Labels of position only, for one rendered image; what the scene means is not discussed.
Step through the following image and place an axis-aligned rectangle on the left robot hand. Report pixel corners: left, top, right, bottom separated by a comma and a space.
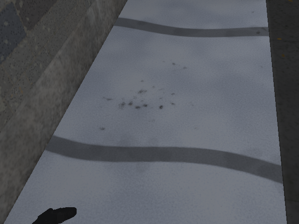
32, 207, 77, 224

